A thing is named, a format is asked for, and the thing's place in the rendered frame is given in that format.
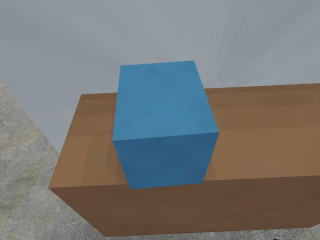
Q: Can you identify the carton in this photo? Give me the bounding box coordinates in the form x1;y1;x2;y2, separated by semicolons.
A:
112;60;220;189

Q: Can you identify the pedestal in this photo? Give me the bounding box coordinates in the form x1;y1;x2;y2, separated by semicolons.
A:
48;83;320;237

